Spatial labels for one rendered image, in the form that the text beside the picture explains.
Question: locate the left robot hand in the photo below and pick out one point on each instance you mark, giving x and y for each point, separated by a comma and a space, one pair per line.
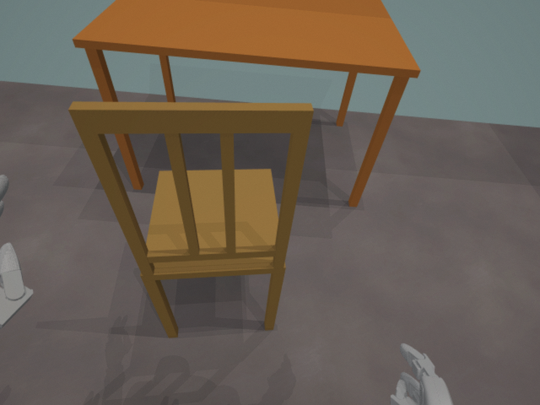
13, 294

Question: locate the chair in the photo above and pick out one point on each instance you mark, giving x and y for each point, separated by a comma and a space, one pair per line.
204, 223

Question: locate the table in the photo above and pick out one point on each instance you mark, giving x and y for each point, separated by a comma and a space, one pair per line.
355, 36

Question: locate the right robot hand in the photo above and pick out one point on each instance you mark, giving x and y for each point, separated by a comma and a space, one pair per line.
431, 390

